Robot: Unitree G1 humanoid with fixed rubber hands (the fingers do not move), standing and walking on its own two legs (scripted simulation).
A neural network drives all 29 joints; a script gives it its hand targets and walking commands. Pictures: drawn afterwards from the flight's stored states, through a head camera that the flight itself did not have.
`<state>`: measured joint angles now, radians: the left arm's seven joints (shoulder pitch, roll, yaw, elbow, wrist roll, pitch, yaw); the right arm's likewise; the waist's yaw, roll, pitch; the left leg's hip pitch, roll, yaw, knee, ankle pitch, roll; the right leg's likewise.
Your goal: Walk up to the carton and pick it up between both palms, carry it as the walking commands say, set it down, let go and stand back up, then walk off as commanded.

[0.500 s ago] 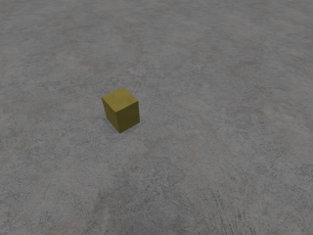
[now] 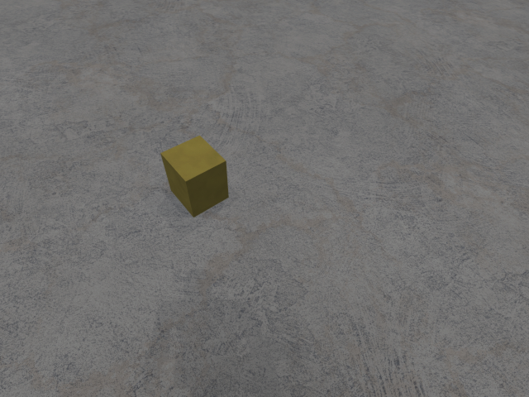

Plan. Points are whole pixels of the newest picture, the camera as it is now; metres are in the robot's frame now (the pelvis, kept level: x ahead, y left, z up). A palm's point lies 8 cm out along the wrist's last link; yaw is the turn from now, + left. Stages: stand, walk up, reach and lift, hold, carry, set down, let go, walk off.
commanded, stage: walk up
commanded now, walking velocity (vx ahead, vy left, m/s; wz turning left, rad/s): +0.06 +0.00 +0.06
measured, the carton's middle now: (196, 176) +1.11 +0.32 -0.64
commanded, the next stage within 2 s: none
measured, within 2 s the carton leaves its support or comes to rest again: neither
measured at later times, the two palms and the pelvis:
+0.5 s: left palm out of the picture +0.02 +0.22 -0.12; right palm out of the picture +0.05 -0.28 -0.13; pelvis -0.02 -0.03 +0.01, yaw +2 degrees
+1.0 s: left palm out of the picture -0.02 +0.20 -0.13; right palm out of the picture +0.04 -0.29 -0.12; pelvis -0.05 -0.04 +0.00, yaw +2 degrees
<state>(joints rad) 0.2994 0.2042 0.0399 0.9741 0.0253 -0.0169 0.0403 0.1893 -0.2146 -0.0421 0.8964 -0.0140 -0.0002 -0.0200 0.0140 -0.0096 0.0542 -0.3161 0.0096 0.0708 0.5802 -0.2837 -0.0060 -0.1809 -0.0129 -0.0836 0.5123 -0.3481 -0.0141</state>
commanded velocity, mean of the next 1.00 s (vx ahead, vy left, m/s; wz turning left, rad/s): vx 0.01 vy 0.00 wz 0.01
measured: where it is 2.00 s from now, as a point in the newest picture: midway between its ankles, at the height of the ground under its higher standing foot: outside the picture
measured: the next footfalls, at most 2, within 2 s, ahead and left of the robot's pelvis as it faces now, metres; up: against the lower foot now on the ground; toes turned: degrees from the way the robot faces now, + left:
left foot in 0.02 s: +0.06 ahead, +0.10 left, +0.00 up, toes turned +4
right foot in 0.36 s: -0.02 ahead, -0.15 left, +0.00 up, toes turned -1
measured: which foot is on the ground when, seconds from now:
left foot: up 0.00-0.00, down 0.02-0.36, up 0.38-0.58, down 0.60-1.00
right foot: down 0.00-0.02, up 0.04-0.34, down 0.36-1.00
